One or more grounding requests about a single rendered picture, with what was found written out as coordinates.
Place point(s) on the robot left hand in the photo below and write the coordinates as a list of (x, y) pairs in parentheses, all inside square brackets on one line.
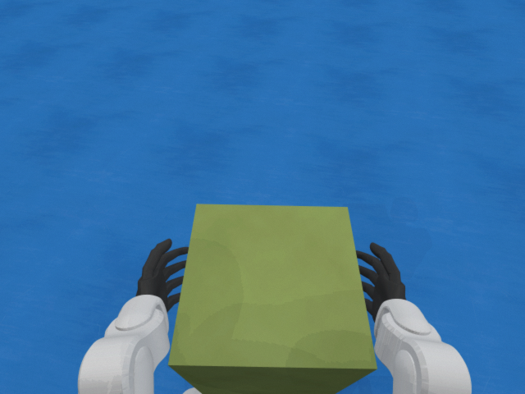
[(155, 273)]

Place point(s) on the robot right forearm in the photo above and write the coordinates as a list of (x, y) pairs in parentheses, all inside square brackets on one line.
[(411, 348)]

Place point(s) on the carton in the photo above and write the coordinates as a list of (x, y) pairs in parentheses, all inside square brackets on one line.
[(271, 302)]

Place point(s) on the robot left forearm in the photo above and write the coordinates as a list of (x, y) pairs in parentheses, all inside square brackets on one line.
[(124, 360)]

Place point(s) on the robot right hand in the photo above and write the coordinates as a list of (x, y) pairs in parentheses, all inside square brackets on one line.
[(386, 279)]

